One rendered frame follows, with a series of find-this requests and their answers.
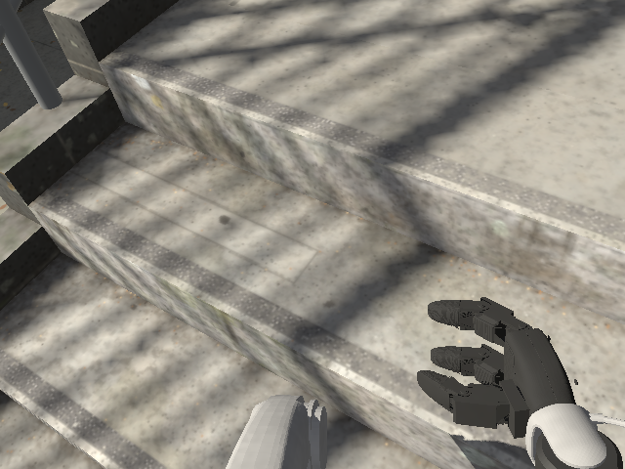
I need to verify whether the right robot forearm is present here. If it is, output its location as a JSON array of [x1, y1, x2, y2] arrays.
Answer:
[[525, 404, 623, 469]]

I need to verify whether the robot right hand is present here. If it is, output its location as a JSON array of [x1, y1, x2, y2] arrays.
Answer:
[[417, 297, 578, 439]]

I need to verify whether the left robot thigh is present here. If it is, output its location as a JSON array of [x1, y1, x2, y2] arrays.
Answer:
[[226, 395, 327, 469]]

